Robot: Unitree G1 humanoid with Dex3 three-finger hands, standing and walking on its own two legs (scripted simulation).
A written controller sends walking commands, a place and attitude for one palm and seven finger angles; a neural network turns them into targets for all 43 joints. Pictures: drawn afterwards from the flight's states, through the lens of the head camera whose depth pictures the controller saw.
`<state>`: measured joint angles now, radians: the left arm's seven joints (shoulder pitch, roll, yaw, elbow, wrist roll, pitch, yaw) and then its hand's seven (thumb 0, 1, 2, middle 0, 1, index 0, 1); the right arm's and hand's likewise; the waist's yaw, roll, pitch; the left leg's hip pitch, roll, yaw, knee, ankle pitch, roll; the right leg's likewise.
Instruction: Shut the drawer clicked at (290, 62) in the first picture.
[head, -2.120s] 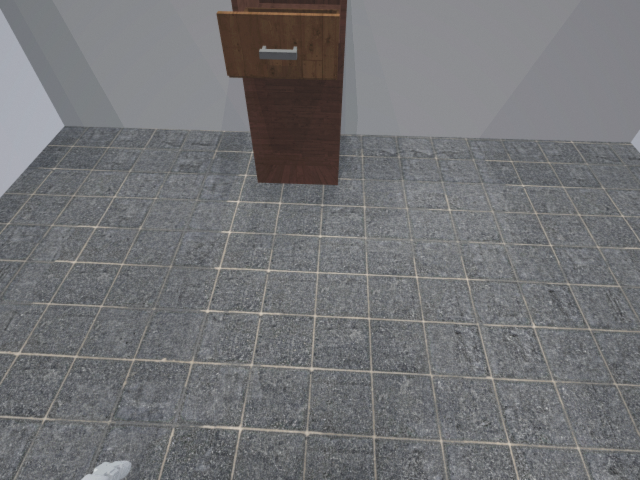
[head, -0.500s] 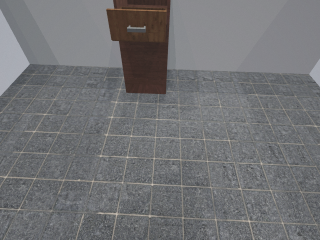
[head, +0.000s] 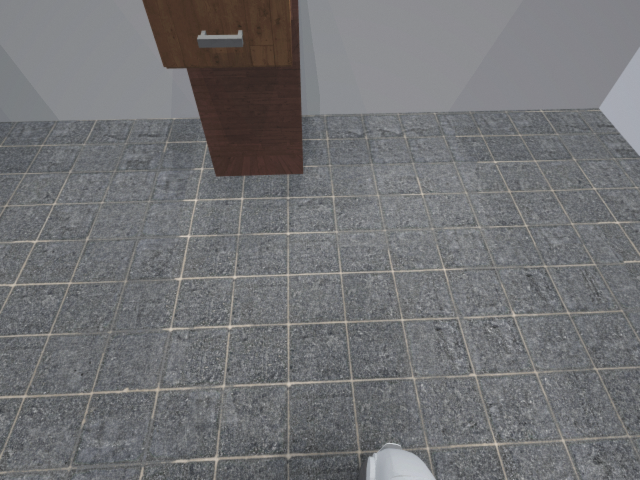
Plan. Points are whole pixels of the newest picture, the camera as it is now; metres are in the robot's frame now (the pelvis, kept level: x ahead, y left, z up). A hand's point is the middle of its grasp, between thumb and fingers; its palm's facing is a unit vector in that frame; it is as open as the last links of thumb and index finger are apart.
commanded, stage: walk to a spot facing it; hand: left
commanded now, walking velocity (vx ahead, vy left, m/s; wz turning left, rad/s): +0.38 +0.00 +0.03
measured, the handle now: (221, 37) +1.08 +0.26 +0.01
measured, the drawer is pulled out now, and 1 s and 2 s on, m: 0.29 0.29 0.29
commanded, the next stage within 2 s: take the last steps up to it in 0.84 s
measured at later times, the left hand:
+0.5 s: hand (193, 472) +0.16 +0.19 -0.20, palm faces +0.13 -0.98 -0.13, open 7.3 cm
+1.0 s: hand (241, 255) +0.54 +0.16 -0.17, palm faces -0.03 -0.98 -0.22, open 7.3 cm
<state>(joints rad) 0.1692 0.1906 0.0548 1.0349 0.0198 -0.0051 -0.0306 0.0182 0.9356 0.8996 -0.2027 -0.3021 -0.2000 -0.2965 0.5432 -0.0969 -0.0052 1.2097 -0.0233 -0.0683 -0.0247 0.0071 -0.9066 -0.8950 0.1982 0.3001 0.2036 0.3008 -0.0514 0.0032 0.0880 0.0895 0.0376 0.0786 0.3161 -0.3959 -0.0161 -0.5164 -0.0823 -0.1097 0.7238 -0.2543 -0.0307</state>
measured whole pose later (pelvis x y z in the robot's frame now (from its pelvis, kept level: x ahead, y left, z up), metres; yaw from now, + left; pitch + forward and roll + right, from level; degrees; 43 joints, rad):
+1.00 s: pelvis +0.43 -0.02 -0.02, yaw -1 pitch -2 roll +1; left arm 0.12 0.18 0.06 1.03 0.02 -0.07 -0.02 0.01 0.92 0.90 -0.20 -0.30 -0.20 -0.30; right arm 0.49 -0.11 -0.02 1.20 -0.01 -0.04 -0.01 0.01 -0.91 -0.90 0.20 0.30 0.20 0.30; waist -0.04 0.02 0.10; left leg -0.07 0.11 0.17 0.83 -0.51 -0.01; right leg -0.43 -0.05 -0.15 0.64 -0.17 -0.07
